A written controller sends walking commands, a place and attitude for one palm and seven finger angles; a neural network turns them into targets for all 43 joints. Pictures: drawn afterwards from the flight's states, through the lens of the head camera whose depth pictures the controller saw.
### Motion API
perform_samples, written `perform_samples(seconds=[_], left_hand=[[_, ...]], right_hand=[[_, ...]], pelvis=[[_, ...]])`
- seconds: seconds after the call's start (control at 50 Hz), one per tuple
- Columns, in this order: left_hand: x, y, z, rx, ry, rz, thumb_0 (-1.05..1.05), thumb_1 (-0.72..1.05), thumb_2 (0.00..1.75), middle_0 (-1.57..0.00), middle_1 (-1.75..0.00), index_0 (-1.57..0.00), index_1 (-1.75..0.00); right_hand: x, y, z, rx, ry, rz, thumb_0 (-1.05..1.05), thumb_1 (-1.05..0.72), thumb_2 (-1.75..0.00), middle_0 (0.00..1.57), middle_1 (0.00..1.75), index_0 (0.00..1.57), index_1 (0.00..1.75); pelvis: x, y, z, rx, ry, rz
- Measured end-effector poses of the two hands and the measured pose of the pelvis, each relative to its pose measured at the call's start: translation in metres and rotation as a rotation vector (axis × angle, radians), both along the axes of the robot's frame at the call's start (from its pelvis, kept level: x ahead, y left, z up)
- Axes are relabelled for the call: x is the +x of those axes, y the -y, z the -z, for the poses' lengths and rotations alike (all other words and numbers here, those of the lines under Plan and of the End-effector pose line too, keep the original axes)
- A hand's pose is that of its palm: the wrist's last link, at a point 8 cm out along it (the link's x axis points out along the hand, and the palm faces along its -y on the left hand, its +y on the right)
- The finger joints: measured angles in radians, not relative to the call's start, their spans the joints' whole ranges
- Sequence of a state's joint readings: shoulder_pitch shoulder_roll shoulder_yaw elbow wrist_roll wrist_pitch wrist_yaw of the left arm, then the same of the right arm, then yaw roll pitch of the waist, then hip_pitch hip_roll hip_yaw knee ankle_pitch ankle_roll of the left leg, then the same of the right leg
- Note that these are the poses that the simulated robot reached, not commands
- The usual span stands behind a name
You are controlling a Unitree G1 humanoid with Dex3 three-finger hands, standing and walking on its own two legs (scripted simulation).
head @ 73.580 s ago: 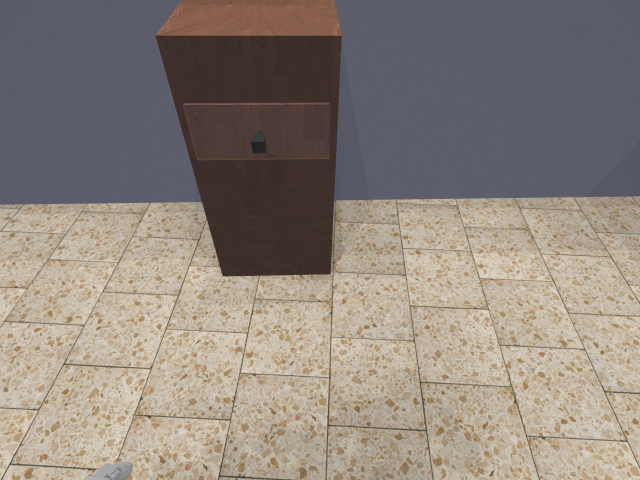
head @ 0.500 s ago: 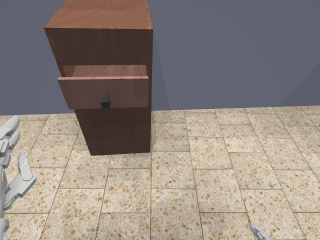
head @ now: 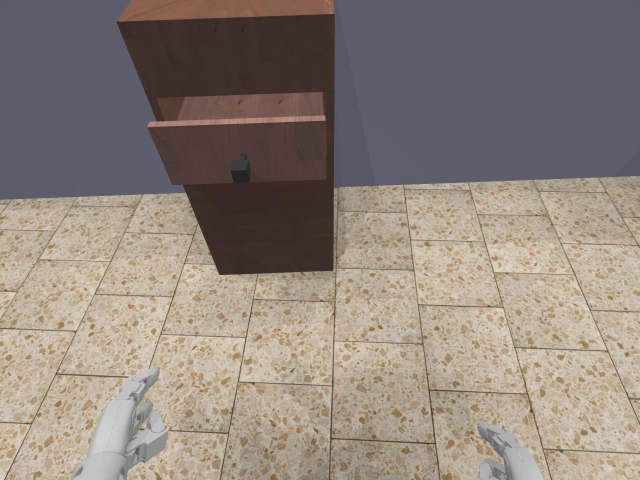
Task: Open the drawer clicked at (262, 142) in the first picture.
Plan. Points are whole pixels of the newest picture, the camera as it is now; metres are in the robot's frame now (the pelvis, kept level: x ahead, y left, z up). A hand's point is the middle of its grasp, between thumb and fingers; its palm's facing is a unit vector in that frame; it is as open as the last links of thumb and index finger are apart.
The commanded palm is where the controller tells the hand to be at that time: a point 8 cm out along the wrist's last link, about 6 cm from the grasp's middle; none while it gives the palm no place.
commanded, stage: let the arm hang, fingers relaxed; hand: left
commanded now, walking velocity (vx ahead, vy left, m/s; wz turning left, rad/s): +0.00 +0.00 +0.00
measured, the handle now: (241, 165) +0.76 +0.20 -0.10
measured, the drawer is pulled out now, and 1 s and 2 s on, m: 0.11 0.11 0.11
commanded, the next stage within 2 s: look to check the result in 0.94 s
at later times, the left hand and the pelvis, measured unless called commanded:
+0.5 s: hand out of the picture -0.02 +0.19 -0.16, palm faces +0.04 -0.97 -0.25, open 7.3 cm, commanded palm none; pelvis -0.01 -0.01 +0.02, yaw +1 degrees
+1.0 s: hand out of the picture +0.00 +0.16 -0.16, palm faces +0.04 -0.98 -0.20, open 7.3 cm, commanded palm none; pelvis +0.00 -0.01 +0.02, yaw +0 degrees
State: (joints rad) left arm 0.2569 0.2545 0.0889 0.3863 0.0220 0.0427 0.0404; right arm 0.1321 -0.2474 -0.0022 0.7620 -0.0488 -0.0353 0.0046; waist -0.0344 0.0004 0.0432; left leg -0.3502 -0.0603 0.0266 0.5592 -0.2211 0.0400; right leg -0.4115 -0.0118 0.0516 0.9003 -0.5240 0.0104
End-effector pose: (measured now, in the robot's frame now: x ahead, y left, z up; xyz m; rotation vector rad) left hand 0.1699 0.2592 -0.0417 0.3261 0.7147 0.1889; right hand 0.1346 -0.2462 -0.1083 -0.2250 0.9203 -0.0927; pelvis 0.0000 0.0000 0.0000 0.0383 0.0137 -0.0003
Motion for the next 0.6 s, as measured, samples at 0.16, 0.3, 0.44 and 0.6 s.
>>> perform_samples(seconds=[0.16, 0.3, 0.44, 0.6], left_hand=[[-0.123, 0.051, 0.090, -0.189, -0.451, -0.088, -0.02, 0.99, 0.90, -0.20, -0.30, -0.21, -0.30], [-0.175, 0.029, 0.090, -0.164, -0.610, -0.166, -0.01, 0.96, 0.90, -0.20, -0.30, -0.21, -0.30], [-0.193, 0.020, 0.081, -0.142, -0.668, -0.192, 0.01, 0.93, 0.90, -0.20, -0.30, -0.20, -0.30], [-0.186, 0.028, 0.081, -0.151, -0.653, -0.186, 0.01, 0.91, 0.90, -0.19, -0.30, -0.20, -0.30]], right_hand=[[-0.068, 0.013, 0.016, -0.005, -0.245, 0.062, 0.01, -0.90, -0.90, 0.20, 0.29, 0.20, 0.30], [-0.129, 0.005, 0.018, -0.008, -0.434, 0.102, 0.01, -0.91, -0.90, 0.20, 0.29, 0.20, 0.30], [-0.156, -0.011, 0.023, 0.033, -0.500, 0.124, 0.01, -0.91, -0.90, 0.20, 0.29, 0.20, 0.30], [-0.157, -0.022, 0.028, 0.069, -0.492, 0.132, 0.00, -0.91, -0.90, 0.20, 0.29, 0.20, 0.30]], pelvis=[[-0.012, 0.019, 0.001, -0.030, 0.038, -0.021], [-0.013, 0.015, -0.009, -0.051, 0.047, -0.022], [-0.015, 0.010, -0.014, -0.045, 0.045, -0.015], [-0.013, 0.008, -0.015, -0.038, 0.050, -0.011]])
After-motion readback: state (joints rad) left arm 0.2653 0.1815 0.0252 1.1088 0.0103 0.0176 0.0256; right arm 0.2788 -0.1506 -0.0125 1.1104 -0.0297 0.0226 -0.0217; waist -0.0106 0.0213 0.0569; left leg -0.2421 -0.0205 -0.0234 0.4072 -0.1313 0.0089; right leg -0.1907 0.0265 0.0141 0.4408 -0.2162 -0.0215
